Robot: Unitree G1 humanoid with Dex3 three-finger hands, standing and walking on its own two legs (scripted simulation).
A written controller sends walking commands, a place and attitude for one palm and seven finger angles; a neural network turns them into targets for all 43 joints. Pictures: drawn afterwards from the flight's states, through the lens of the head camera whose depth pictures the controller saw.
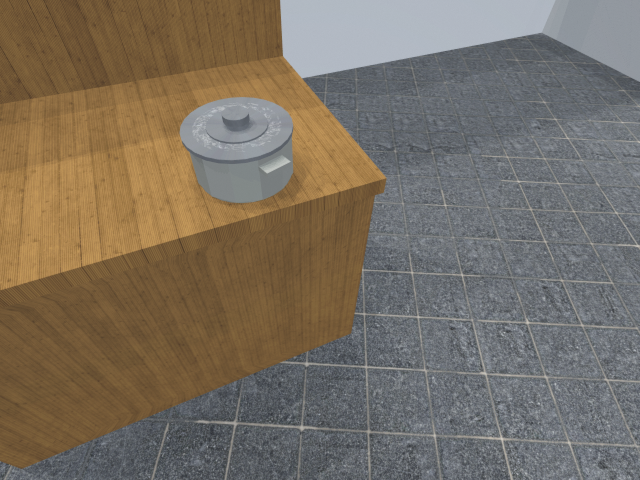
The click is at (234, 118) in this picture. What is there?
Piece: lid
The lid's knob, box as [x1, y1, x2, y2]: [222, 106, 249, 126]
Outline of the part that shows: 222,111 223,122 229,126 243,125 249,119 247,109 241,106 231,106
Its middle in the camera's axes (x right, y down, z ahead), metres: -0.16 -0.22 +0.70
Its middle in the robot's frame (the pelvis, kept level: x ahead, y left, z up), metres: +0.68 +0.20 +0.09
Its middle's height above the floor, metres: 0.86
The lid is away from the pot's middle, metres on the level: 0.00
